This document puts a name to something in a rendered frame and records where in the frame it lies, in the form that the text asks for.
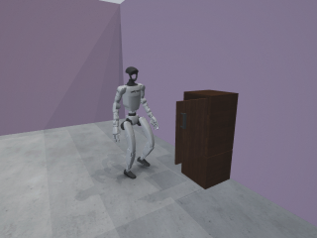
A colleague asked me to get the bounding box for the robot right forearm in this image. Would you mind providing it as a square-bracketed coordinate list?
[112, 103, 120, 127]

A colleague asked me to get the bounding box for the handle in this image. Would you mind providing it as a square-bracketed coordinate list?
[180, 113, 187, 129]

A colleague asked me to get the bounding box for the robot right hand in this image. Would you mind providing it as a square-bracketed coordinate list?
[112, 126, 121, 142]

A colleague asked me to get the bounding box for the robot left forearm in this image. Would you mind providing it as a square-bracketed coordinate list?
[143, 101, 154, 118]

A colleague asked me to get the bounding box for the robot left upper arm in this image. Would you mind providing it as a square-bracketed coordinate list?
[138, 83, 147, 104]

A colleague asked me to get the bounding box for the robot left thigh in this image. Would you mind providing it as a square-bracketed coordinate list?
[137, 117, 155, 149]

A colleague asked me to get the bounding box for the robot left hand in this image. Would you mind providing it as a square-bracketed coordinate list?
[150, 116, 159, 129]

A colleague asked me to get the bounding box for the robot right upper arm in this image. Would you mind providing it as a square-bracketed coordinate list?
[114, 85, 127, 109]

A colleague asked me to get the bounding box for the cupboard door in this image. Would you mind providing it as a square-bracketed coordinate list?
[174, 98, 208, 165]

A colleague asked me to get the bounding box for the right robot shin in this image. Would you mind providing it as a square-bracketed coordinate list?
[126, 149, 136, 172]

